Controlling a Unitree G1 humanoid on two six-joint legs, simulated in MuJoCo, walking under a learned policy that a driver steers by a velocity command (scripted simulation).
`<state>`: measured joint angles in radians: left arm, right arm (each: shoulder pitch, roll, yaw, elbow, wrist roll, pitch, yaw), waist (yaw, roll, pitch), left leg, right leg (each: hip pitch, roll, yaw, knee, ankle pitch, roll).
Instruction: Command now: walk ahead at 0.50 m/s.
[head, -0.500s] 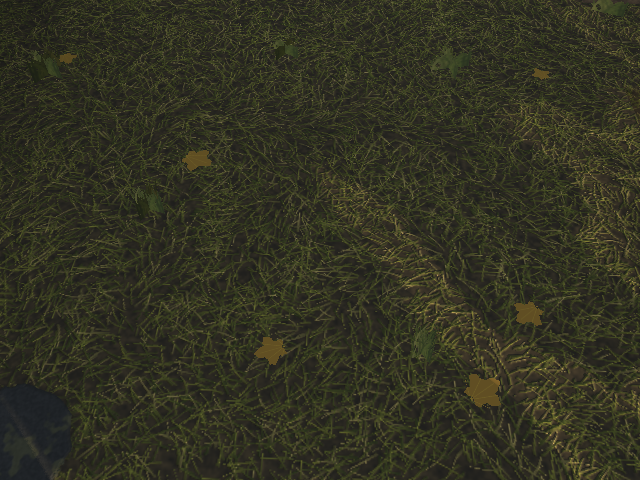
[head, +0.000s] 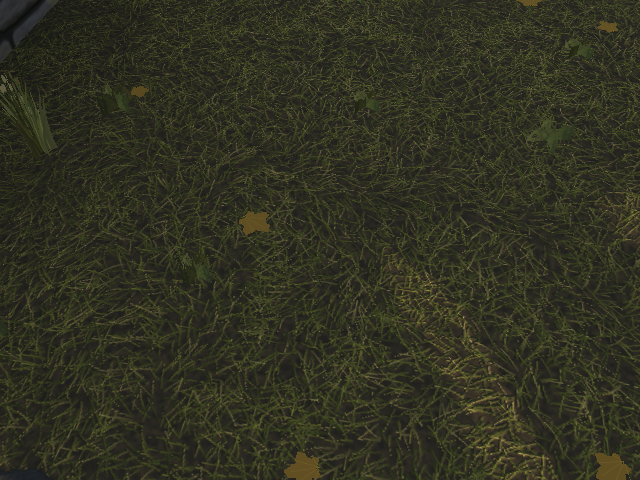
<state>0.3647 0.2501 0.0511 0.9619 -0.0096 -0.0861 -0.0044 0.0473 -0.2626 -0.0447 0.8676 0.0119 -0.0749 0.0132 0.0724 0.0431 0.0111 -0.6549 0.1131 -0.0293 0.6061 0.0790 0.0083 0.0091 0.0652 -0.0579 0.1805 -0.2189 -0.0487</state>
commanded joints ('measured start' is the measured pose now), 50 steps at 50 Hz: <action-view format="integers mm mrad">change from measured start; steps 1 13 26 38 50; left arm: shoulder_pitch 50 -48 -307 -235 -260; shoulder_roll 165 126 12 88 55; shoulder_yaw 36 40 16 19 2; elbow -13 -73 -194 -177 -97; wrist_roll -7 -28 10 13 20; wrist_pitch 4 2 31 35 64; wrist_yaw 9 23 -22 -10 19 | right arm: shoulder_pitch -139 131 228 178 174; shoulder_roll -57 -81 -144 -107 -89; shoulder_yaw -4 -28 -44 -30 -24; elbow -92 2 81 88 128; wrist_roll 7 -20 -15 8 -42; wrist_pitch -20 -39 -18 37 81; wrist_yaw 16 6 -39 -36 -49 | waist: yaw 5 -97 -127 -73 -116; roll -97 79 -21 -58 -96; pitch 74 -48 77 -150 -38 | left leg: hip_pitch -8 577 573 147 525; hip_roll -26 178 120 -3 -5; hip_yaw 16 -212 196 -27 -13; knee -72 -410 -423 518 -173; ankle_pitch -2 -282 277 -652 -215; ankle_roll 16 168 149 -46 7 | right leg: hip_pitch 5 -653 -614 -139 -426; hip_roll -297 -200 -146 -328 -171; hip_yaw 120 165 35 287 176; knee -37 1008 465 176 97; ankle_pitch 255 -93 295 578 -278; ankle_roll -142 -4 18 -226 -38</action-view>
